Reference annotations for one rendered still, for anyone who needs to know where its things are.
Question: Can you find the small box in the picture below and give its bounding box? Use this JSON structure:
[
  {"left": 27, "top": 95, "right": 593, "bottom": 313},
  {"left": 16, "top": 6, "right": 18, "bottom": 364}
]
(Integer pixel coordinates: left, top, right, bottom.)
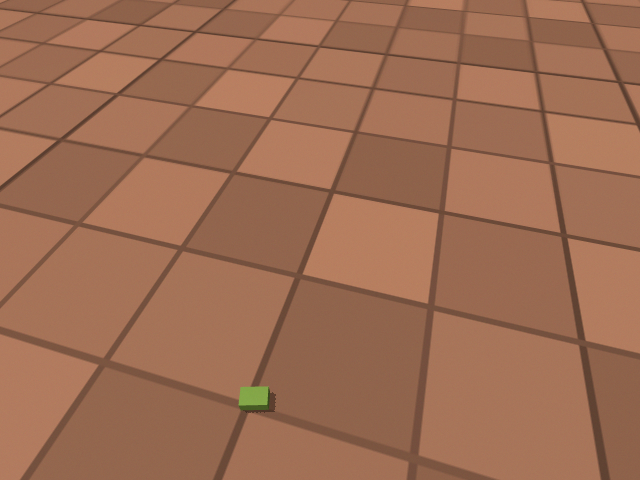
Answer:
[{"left": 238, "top": 386, "right": 270, "bottom": 410}]

